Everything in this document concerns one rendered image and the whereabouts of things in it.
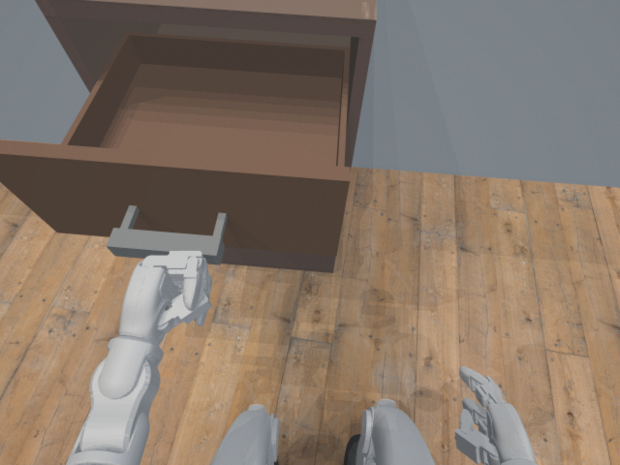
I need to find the robot right hand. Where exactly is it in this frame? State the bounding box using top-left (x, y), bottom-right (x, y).
top-left (455, 366), bottom-right (536, 465)

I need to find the right robot thigh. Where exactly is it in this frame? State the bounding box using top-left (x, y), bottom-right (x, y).
top-left (359, 406), bottom-right (435, 465)

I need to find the left robot thigh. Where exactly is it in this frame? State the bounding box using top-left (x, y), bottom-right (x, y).
top-left (210, 411), bottom-right (279, 465)

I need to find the cabinet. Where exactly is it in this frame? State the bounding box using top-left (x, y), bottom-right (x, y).
top-left (35, 0), bottom-right (377, 273)

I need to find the robot thigh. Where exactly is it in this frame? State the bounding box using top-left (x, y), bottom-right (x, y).
top-left (210, 411), bottom-right (279, 465)
top-left (359, 406), bottom-right (435, 465)

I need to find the handle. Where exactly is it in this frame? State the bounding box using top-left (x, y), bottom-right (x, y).
top-left (106, 205), bottom-right (228, 265)

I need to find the robot left forearm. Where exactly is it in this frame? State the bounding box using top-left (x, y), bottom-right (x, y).
top-left (65, 336), bottom-right (164, 465)

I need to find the drawer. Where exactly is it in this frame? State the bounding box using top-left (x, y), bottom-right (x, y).
top-left (0, 32), bottom-right (351, 257)

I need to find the robot left hand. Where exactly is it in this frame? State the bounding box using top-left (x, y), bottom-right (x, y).
top-left (119, 251), bottom-right (213, 346)

